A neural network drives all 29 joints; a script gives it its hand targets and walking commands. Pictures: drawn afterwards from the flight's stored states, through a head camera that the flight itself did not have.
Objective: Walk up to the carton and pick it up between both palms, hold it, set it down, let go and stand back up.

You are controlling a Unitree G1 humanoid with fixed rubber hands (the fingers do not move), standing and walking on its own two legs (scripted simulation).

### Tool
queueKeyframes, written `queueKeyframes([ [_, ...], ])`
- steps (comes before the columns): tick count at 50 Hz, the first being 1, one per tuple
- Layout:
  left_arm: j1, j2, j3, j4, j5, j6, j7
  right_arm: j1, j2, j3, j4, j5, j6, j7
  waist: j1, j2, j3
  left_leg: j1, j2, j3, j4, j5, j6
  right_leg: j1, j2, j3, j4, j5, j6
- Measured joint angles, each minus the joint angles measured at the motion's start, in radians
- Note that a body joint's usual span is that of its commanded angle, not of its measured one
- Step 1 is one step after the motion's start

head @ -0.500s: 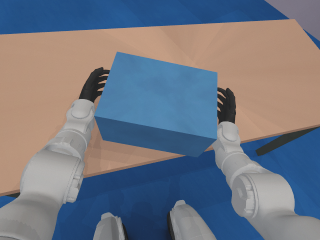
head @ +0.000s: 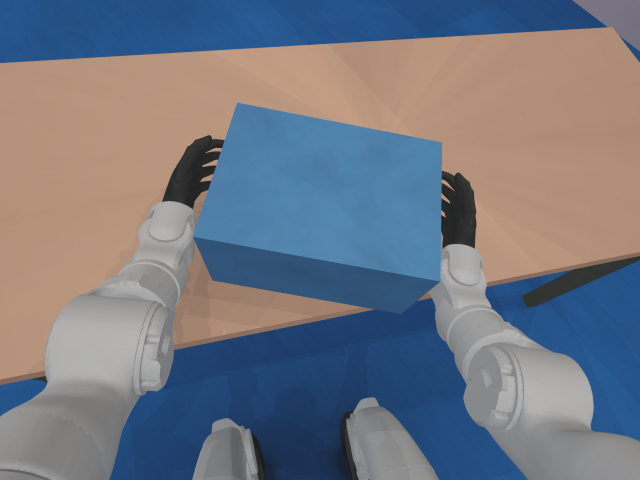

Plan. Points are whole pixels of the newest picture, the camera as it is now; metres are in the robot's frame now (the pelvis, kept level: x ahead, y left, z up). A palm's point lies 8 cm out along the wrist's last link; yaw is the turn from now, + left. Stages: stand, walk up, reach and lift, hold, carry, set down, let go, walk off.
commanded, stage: reach and lift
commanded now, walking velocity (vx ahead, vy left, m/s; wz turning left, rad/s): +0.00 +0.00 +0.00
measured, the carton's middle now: (323, 213) +0.43 -0.06 -0.02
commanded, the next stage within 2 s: none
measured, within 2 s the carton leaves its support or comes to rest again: leaves its support in 0.98 s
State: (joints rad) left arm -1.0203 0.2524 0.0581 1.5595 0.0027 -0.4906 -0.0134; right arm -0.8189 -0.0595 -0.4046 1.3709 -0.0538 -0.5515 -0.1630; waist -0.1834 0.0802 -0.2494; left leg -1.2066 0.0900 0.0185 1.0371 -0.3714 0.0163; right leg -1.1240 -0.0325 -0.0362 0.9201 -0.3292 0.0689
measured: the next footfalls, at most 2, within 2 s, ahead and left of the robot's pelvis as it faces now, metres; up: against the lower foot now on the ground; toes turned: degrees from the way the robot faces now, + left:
none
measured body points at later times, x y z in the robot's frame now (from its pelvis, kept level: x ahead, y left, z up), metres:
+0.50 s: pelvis +0.02 -0.01 +0.02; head +0.16 +0.01 +0.45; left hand +0.48 +0.11 +0.00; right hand +0.38 -0.23 -0.01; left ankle +0.04 +0.10 -0.66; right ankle +0.04 -0.17 -0.66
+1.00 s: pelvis +0.01 -0.02 +0.04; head +0.14 -0.01 +0.47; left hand +0.46 +0.11 +0.00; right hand +0.36 -0.24 +0.00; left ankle +0.04 +0.10 -0.66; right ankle +0.04 -0.17 -0.66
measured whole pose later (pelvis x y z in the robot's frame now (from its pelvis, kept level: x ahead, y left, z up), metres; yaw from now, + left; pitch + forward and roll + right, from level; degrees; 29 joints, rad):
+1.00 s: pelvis +0.01 -0.02 +0.04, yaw +1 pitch +30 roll -4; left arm -0.88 0.22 -0.03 1.53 -0.04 -0.55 0.01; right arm -0.67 -0.03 -0.37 1.33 -0.09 -0.61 -0.17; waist -0.16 0.10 -0.25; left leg -1.05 0.09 0.02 0.79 -0.27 0.00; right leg -0.97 -0.02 -0.05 0.68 -0.23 0.04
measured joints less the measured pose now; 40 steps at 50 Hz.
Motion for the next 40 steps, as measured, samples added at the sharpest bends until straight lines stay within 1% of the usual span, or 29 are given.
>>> queueKeyframes([
  [3,-0.009,-0.001,0.025,0.031,0.026,-0.030,-0.001,0.016,0.012,-0.043,-0.017,-0.038,-0.015,0.004,0.004,-0.002,0.006,0.008,0.002,-0.005,-0.012,0.005,-0.002,0.011,0.003,-0.006,-0.016,0.006,-0.003],
  [6,-0.032,0.002,0.061,0.068,0.061,-0.053,-0.006,0.019,0.023,-0.098,-0.024,-0.082,-0.030,0.010,-0.001,-0.008,0.031,0.026,-0.001,-0.012,-0.025,0.010,-0.002,0.032,0.001,-0.013,-0.027,0.008,-0.006],
  [8,-0.042,0.004,0.068,0.086,0.065,-0.065,-0.010,0.024,0.028,-0.120,-0.032,-0.105,-0.037,0.010,-0.003,-0.012,0.045,0.038,-0.003,-0.017,-0.037,0.015,-0.005,0.046,0.001,-0.019,-0.040,0.010,-0.009],
  [12,-0.034,-0.001,0.056,0.097,0.063,-0.091,-0.012,0.054,0.038,-0.127,-0.048,-0.115,-0.063,0.008,0.000,-0.014,0.039,0.046,-0.003,-0.025,-0.058,0.021,-0.011,0.058,0.002,-0.028,-0.063,0.015,-0.014],
  [16,-0.016,-0.004,0.041,0.092,0.063,-0.107,-0.009,0.072,0.041,-0.118,-0.039,-0.108,-0.093,0.005,0.000,-0.008,0.038,0.059,-0.003,-0.033,-0.074,0.024,-0.016,0.076,0.003,-0.038,-0.081,0.015,-0.018],
  [19,0.009,-0.007,0.032,0.071,0.071,-0.114,-0.005,0.093,0.045,-0.093,-0.036,-0.082,-0.117,0.001,0.008,-0.005,0.027,0.067,0.002,-0.034,-0.088,0.025,-0.020,0.085,0.009,-0.038,-0.099,0.020,-0.020],
  [26,0.051,-0.008,0.018,0.050,0.082,-0.133,0.004,0.116,0.049,-0.080,-0.014,-0.085,-0.159,-0.008,0.012,0.003,0.028,0.097,0.005,-0.036,-0.134,0.041,-0.026,0.117,0.015,-0.043,-0.150,0.038,-0.026],
  [30,0.065,-0.011,0.010,0.041,0.072,-0.142,0.006,0.118,0.047,-0.081,-0.004,-0.085,-0.176,-0.007,0.017,0.004,0.028,0.107,0.005,-0.033,-0.160,0.054,-0.027,0.124,0.015,-0.041,-0.173,0.050,-0.027],
  [35,0.088,-0.018,0.002,0.021,0.056,-0.139,0.011,0.115,0.036,-0.065,0.016,-0.087,-0.183,-0.009,0.022,0.009,0.027,0.122,0.005,-0.027,-0.198,0.075,-0.027,0.137,0.017,-0.037,-0.212,0.073,-0.028],
  [40,0.119,-0.028,-0.028,-0.007,0.025,-0.125,0.019,0.137,0.030,-0.023,-0.002,-0.069,-0.163,-0.013,0.029,0.003,0.021,0.145,0.005,-0.011,-0.236,0.094,-0.025,0.150,0.017,-0.023,-0.241,0.093,-0.028],
])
